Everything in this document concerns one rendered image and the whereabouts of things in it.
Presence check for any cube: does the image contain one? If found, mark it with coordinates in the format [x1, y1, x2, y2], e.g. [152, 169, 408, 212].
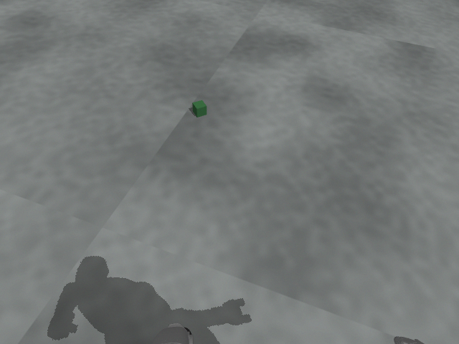
[192, 100, 207, 117]

